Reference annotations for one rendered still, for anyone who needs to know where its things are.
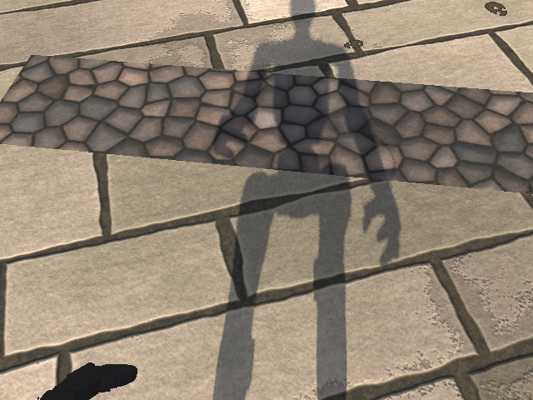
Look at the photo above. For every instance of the robot left hand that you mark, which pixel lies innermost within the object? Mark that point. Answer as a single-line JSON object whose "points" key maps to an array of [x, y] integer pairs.
{"points": [[89, 380]]}

